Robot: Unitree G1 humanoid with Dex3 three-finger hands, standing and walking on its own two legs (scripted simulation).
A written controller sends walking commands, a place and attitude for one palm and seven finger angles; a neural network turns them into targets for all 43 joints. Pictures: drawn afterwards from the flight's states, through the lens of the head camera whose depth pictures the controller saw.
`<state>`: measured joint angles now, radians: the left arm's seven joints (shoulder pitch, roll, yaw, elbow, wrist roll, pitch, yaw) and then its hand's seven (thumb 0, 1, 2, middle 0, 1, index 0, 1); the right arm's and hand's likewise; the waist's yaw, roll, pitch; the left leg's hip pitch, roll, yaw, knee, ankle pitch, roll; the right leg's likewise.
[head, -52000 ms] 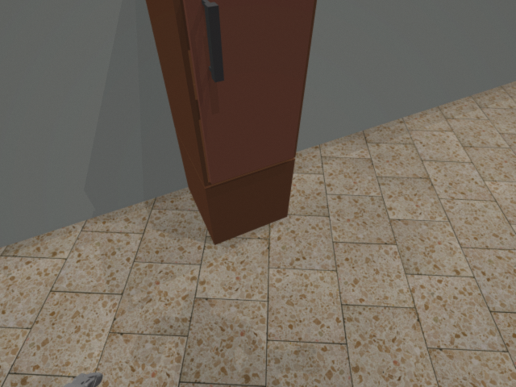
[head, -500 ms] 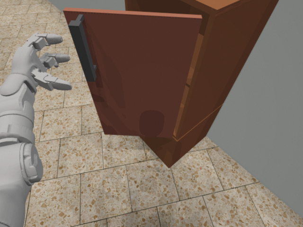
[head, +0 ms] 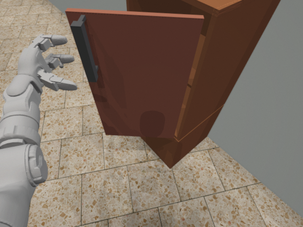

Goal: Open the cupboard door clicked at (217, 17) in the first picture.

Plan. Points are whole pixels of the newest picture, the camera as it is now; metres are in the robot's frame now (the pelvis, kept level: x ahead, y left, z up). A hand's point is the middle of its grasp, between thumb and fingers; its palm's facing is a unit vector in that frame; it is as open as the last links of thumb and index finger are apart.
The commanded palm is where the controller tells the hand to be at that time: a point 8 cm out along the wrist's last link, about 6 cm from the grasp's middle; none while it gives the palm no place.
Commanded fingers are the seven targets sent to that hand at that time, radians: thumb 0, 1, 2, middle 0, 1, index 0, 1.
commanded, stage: move the hooked fingers beside the handle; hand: left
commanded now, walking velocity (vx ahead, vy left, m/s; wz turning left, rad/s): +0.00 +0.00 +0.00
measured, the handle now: (88, 50) +0.55 +0.15 +0.17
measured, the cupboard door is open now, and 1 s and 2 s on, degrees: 47 47 46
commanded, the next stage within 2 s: slide the fingers in behind the handle in 0.34 s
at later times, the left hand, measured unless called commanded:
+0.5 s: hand (57, 66) +0.47 +0.21 +0.18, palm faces -0.03 -1.00 +0.01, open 14.0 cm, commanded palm +0.45 +0.26 +0.17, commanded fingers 0.00 -0.50 0.30 -0.30 -1.20 -0.30 -1.20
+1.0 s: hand (74, 65) +0.48 +0.17 +0.17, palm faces -0.06 -1.00 +0.01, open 14.0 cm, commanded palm +0.45 +0.23 +0.17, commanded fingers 0.00 -0.50 0.30 -0.30 -1.20 -0.30 -1.20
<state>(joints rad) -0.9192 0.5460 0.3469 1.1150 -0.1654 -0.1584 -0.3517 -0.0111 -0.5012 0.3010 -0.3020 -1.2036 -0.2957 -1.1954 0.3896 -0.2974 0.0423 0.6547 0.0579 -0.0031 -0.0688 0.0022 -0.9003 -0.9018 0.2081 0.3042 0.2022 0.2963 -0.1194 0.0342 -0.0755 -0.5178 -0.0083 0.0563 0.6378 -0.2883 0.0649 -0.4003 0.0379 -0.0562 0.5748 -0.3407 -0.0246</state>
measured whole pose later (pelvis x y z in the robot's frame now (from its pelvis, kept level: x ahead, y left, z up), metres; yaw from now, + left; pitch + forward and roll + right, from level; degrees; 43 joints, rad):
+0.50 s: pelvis +0.00 -0.01 +0.00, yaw +0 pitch +9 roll -2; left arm -0.89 0.59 0.37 1.11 -0.18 -0.15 -0.40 -0.01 -0.50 0.30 -0.30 -1.20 -0.30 -1.20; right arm 0.40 -0.31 0.04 0.65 0.07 0.01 -0.08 0.00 -0.90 -0.90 0.21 0.30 0.20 0.30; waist -0.12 0.03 -0.08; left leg -0.51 0.01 0.05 0.63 -0.29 0.05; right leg -0.39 0.05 -0.06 0.56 -0.34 -0.04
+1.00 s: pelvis +0.00 -0.01 +0.00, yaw +0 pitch +9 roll -2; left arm -0.92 0.48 0.30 1.08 -0.17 -0.15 -0.31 -0.01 -0.50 0.30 -0.30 -1.20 -0.29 -1.20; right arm 0.37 -0.29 0.04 0.66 0.06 -0.01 -0.06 0.00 -0.90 -0.90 0.21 0.30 0.20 0.30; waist -0.11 0.04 -0.07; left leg -0.51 -0.01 0.05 0.64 -0.29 0.06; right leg -0.39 0.04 -0.06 0.58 -0.34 -0.03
